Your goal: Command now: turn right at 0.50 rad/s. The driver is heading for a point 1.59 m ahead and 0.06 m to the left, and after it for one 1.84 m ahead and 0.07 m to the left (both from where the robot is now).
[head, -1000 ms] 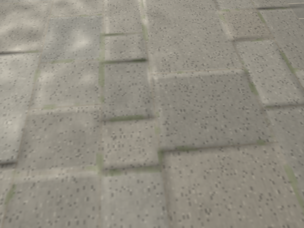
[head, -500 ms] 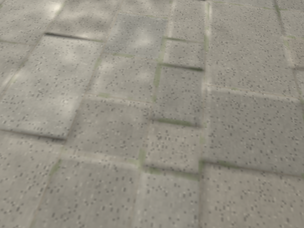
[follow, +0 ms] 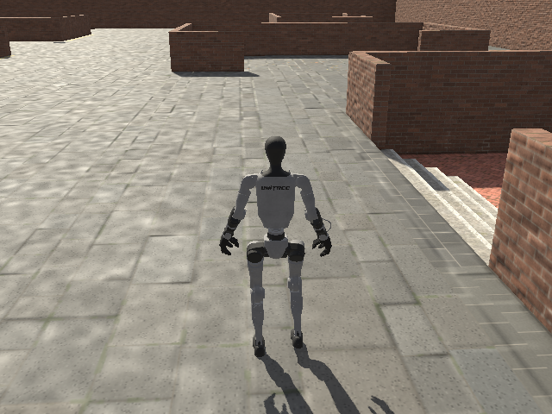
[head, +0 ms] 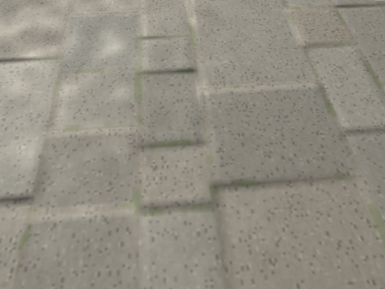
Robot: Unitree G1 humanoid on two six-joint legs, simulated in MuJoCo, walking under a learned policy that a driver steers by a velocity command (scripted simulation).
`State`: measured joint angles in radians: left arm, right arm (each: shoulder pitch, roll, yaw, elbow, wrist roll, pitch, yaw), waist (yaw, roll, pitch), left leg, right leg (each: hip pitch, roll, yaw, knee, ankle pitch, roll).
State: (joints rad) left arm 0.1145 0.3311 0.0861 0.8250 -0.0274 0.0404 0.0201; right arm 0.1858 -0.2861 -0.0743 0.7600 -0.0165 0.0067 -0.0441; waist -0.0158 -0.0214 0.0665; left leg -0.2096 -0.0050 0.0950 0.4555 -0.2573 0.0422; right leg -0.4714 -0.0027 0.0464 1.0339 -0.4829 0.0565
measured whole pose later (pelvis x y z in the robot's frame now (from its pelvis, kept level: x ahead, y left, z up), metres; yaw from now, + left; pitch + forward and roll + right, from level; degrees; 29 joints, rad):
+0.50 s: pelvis +0.00 -0.07 +0.00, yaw -5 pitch -1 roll +0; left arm 0.08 0.22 0.02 0.83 0.02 0.00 0.03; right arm 0.21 -0.30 -0.07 0.84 0.02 0.05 -0.04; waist -0.02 0.04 0.05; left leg -0.36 0.07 -0.04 0.84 -0.43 -0.09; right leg -0.19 0.04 -0.10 0.44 -0.24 -0.07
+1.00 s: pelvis +0.00 -0.01 +0.01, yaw +12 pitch +1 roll -2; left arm 0.07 0.35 0.10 0.82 0.00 0.02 0.04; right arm 0.17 -0.30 -0.07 0.74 0.01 0.00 -0.02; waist 0.00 -0.03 0.07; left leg -0.21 -0.04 -0.07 0.40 -0.21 0.06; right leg -0.51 0.00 0.05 1.01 -0.36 0.08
